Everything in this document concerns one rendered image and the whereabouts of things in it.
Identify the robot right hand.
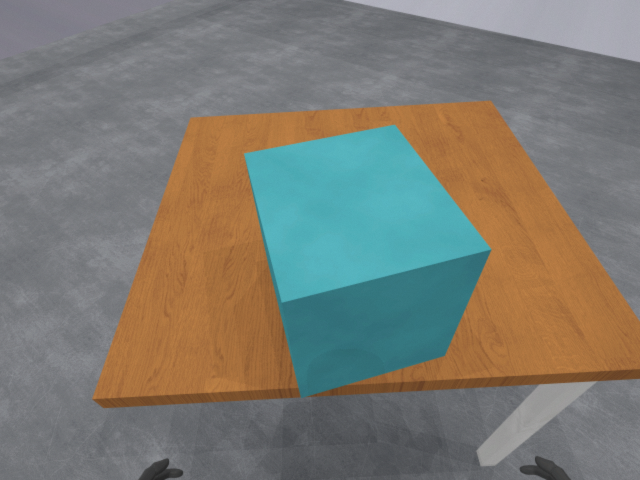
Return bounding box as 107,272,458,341
520,456,571,480

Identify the carton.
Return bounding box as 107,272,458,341
244,125,492,398

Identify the robot left hand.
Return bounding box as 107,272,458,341
138,458,183,480

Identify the table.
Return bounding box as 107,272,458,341
92,101,640,466

